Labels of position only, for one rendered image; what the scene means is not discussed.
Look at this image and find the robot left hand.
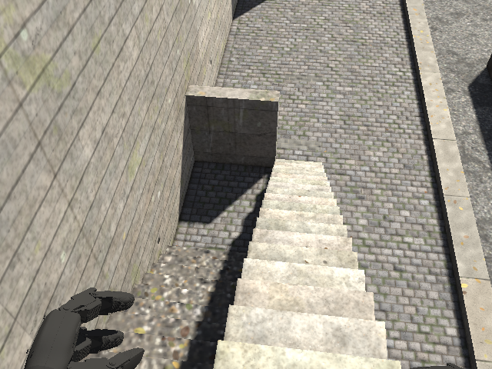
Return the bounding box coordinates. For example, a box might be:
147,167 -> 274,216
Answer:
24,288 -> 145,369

